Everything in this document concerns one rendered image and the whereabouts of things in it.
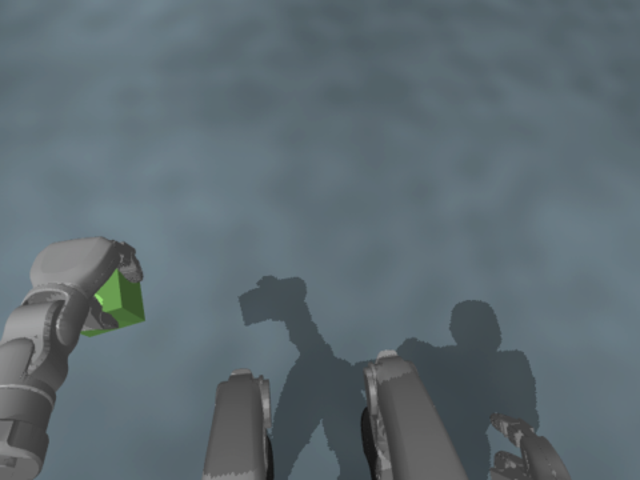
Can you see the cube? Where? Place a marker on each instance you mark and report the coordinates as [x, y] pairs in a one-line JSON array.
[[122, 299]]

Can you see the left robot arm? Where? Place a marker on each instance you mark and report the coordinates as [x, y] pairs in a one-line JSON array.
[[38, 337]]

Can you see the right robot hand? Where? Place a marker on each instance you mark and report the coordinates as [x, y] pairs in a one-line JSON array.
[[539, 461]]

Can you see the right robot foot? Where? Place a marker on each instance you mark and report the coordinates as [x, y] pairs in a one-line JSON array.
[[368, 444]]

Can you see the left robot hand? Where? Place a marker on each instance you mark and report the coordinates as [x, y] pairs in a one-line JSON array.
[[86, 264]]

